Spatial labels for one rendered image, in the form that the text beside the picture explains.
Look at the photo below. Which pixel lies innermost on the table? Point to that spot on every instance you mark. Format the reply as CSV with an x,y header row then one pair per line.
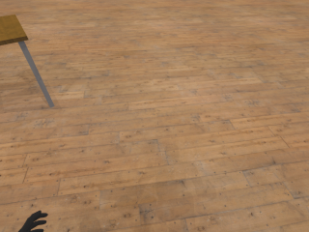
x,y
12,32

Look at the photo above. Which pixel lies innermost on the robot left hand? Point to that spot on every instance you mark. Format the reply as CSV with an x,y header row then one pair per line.
x,y
31,222

